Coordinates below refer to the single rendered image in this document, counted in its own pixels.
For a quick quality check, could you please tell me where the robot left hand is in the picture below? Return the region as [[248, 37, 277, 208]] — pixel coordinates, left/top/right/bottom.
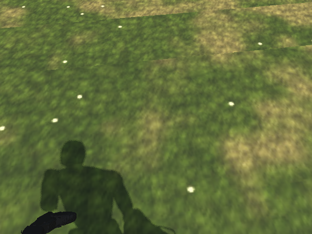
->
[[21, 212, 77, 234]]

